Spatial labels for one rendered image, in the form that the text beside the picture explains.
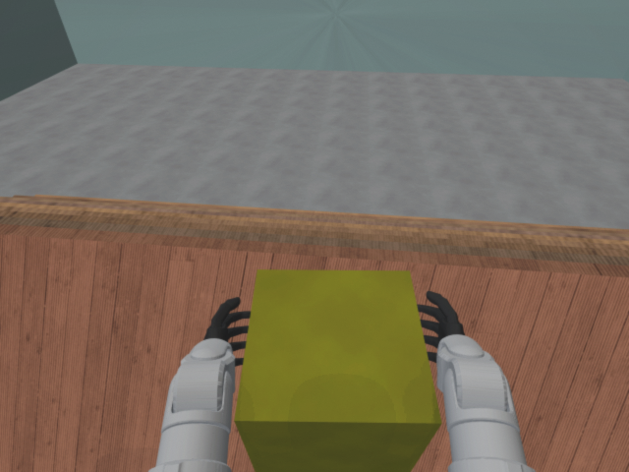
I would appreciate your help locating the robot left forearm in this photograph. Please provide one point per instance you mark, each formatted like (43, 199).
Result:
(198, 413)

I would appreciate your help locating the carton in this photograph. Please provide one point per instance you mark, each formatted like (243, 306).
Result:
(336, 374)

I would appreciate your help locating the right robot hand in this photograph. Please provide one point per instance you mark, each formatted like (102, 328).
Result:
(447, 317)

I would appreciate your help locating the robot right forearm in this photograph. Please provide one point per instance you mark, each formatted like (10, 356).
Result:
(480, 414)

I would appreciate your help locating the left robot hand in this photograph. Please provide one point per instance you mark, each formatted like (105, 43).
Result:
(222, 319)

